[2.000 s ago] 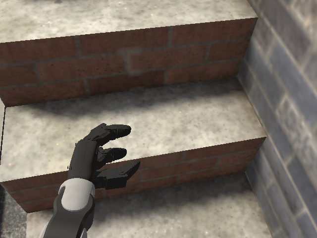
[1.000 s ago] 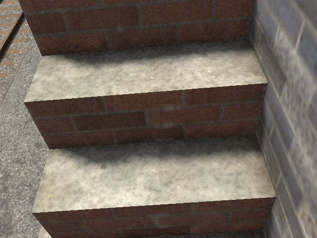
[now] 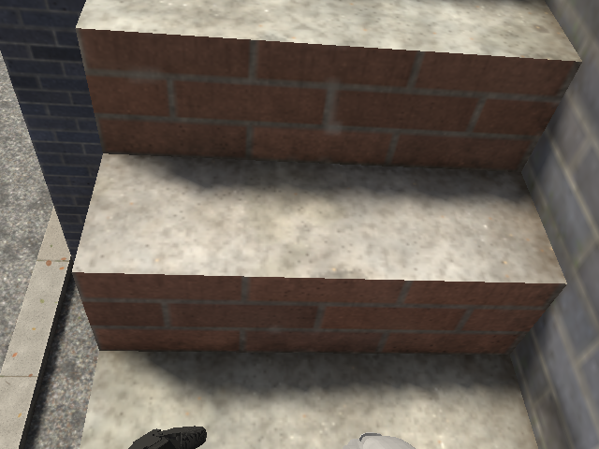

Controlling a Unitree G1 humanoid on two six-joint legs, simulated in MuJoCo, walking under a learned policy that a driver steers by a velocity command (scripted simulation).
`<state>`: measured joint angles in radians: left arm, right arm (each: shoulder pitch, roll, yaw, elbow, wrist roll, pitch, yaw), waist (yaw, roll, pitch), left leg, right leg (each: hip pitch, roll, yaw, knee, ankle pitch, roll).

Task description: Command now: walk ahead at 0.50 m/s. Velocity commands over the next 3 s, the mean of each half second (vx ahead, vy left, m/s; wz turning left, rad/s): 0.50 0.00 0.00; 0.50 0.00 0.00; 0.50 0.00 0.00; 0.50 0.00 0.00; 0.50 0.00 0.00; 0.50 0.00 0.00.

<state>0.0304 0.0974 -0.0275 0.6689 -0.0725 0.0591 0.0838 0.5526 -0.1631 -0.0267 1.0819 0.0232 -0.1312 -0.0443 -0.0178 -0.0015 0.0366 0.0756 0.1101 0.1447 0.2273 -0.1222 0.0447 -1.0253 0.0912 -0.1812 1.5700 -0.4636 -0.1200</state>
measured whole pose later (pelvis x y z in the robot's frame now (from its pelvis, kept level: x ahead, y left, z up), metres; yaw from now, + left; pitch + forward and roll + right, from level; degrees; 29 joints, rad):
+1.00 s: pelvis +0.41 -0.01 +0.41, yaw +0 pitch +2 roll -3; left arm 0.05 0.12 -0.02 0.54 -0.01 0.01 -0.03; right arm 0.50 -0.21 -0.04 0.96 -0.12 -0.09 0.06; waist -0.06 0.00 -0.05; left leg -0.11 0.21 0.05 0.36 -0.28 -0.05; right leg -1.35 0.05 0.07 2.14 -0.29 -0.14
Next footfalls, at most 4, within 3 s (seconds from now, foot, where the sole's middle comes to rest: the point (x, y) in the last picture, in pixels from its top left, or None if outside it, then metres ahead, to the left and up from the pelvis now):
0.02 right None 0.16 -0.08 -0.59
0.52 left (171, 429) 0.38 0.18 -0.38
1.10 right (446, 232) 0.61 -0.21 -0.16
1.78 left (289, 0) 0.85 0.04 0.05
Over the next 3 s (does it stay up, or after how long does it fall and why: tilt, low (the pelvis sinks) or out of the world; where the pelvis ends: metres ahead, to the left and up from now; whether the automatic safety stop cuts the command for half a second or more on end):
stays up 1.08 0.00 1.04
